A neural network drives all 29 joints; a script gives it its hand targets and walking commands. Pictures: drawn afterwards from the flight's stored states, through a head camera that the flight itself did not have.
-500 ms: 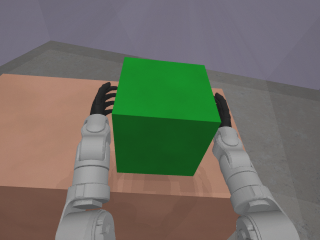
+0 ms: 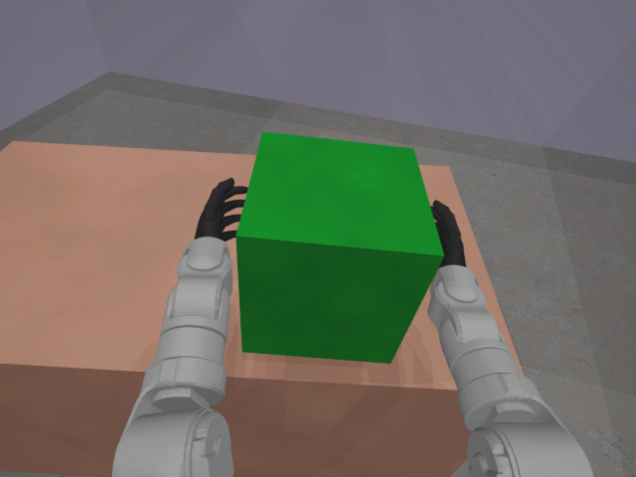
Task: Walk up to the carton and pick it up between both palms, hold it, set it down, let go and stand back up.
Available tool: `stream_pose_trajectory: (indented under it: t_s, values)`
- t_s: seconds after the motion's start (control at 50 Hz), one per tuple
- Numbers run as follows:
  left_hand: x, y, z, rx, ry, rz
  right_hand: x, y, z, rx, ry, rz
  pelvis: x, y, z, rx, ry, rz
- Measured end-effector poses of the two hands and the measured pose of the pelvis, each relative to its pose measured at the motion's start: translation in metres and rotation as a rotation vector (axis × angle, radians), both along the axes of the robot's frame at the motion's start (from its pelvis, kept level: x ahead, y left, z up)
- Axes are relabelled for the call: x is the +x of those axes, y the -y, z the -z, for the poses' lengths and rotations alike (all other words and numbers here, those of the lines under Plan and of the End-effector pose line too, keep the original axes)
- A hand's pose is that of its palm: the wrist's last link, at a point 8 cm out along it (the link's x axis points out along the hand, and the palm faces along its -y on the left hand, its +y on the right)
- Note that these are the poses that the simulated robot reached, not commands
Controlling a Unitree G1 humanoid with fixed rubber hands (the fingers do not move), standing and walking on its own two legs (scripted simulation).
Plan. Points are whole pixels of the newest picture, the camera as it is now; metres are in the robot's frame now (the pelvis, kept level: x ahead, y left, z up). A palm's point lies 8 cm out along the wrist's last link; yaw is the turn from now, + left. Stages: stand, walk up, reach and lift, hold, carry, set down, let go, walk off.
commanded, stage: set down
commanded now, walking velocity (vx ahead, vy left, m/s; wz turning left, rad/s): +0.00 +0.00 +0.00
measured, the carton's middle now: (328, 250) +0.41 -0.01 +0.08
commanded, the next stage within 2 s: none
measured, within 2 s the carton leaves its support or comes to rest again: rests again in 1.42 s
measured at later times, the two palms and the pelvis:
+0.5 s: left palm (218, 245) +0.41 +0.14 +0.10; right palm (441, 263) +0.38 -0.16 +0.08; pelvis +0.01 +0.00 +0.00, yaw -1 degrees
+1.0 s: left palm (233, 258) +0.42 +0.13 +0.06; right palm (443, 275) +0.39 -0.18 +0.05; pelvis +0.01 +0.00 +0.00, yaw -3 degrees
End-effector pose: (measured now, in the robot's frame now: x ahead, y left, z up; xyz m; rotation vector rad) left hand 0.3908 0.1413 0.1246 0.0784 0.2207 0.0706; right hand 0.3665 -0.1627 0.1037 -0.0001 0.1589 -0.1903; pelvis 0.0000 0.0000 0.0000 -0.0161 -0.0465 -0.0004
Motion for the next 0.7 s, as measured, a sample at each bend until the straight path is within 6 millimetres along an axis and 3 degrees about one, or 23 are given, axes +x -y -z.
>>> stream_pose_trajectory:
  t_s: [0.18, 0.42, 0.7]
  values:
    - [0.005, 0.002, 0.014, -0.004, -0.034, 0.002, 0.002, 0.001, 0.016, 0.016, -0.032, 0.007, 0.0, 0.001, 0.0, 0.003, -0.039, 0.003]
    - [0.014, 0.001, 0.022, -0.027, -0.036, 0.0, 0.012, 0.001, 0.017, 0.001, -0.033, 0.008, 0.006, 0.0, 0.0, 0.004, -0.071, 0.016]
    - [0.02, 0.005, 0.049, -0.038, -0.07, 0.008, 0.016, 0.005, 0.035, -0.009, -0.062, 0.018, 0.011, -0.002, 0.0, 0.004, -0.106, 0.035]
